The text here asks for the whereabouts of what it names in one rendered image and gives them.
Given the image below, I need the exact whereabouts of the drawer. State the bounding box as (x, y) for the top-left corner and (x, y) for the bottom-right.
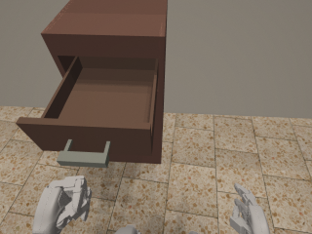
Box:
(16, 56), (159, 156)

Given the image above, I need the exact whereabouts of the robot left hand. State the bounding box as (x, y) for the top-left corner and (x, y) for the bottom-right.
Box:
(32, 175), (93, 234)

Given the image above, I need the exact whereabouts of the cabinet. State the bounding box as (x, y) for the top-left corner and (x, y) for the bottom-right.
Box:
(40, 0), (168, 165)

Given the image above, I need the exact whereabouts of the robot right hand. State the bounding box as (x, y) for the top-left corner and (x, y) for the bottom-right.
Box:
(230, 182), (270, 234)

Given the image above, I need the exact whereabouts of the handle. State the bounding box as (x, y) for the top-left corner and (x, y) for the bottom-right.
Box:
(57, 139), (111, 169)

